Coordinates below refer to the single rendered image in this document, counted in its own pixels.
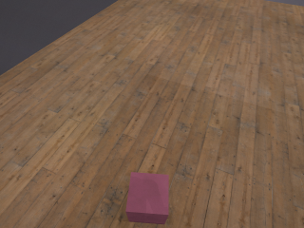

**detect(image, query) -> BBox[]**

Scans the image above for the carton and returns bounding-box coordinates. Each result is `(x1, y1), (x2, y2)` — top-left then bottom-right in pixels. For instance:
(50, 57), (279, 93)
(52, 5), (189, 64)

(125, 172), (169, 224)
